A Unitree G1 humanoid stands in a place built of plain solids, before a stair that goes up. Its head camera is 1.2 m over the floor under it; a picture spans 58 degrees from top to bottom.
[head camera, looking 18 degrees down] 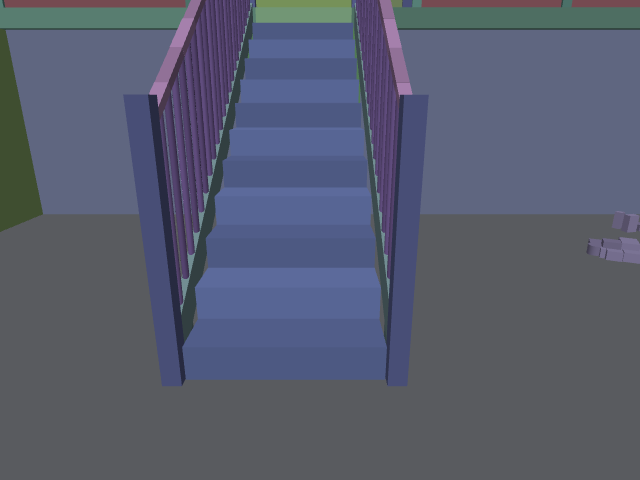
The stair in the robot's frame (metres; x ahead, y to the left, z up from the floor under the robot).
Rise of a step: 0.17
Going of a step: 0.26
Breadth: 0.90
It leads straight ahead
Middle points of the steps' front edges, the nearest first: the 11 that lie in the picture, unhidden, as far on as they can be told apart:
1.66 0.16 0.17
1.92 0.16 0.34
2.18 0.16 0.50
2.44 0.16 0.67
2.69 0.15 0.84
2.95 0.15 1.01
3.21 0.15 1.18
3.47 0.15 1.34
3.73 0.15 1.51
3.99 0.15 1.68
4.25 0.15 1.85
